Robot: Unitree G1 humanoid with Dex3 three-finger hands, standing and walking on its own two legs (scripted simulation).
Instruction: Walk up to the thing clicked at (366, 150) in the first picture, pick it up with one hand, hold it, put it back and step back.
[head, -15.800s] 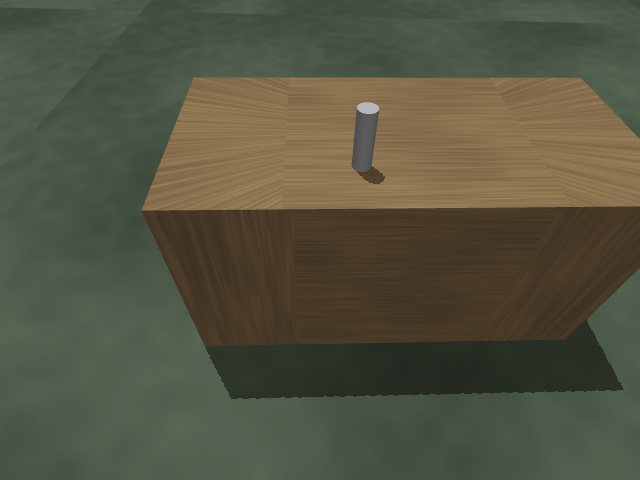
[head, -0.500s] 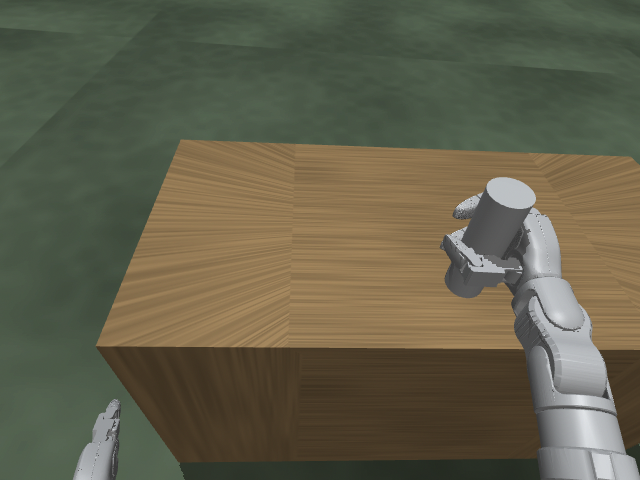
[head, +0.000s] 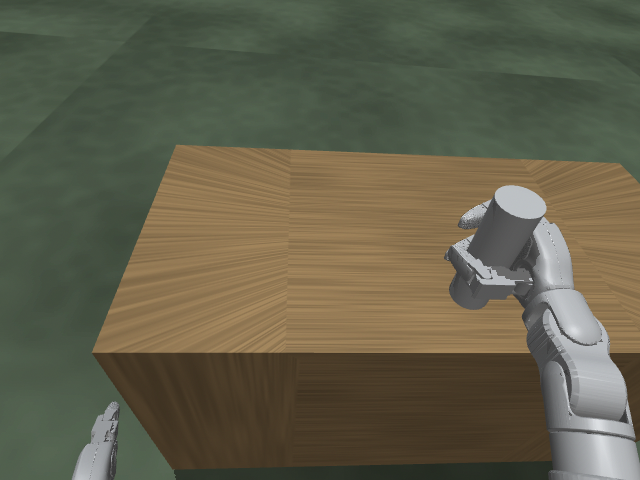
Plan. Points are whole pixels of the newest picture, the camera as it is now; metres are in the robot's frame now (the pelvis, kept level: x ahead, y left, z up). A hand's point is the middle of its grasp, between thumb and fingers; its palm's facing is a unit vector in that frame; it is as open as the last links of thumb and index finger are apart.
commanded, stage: hold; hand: right
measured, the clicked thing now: (490, 253) +0.33 -0.17 +0.17
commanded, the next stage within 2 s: none
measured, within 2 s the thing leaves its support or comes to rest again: neither
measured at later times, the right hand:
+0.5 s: hand (479, 250) +0.32 -0.15 +0.18, palm faces -0.02 +1.00 -0.04, open 6.4 cm
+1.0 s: hand (483, 254) +0.32 -0.16 +0.17, palm faces -0.01 +1.00 -0.04, open 6.4 cm
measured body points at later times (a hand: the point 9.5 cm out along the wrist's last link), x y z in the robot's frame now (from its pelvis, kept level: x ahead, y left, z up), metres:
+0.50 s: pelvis +0.00 +0.00 +0.00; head -0.02 +0.03 +0.45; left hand +0.16 +0.27 -0.08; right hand +0.32 -0.21 +0.18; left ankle +0.04 +0.13 -0.73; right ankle -0.04 -0.14 -0.73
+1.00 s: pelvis +0.00 +0.00 +0.00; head -0.02 +0.03 +0.45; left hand +0.16 +0.27 -0.08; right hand +0.32 -0.21 +0.18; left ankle +0.04 +0.13 -0.73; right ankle -0.04 -0.14 -0.73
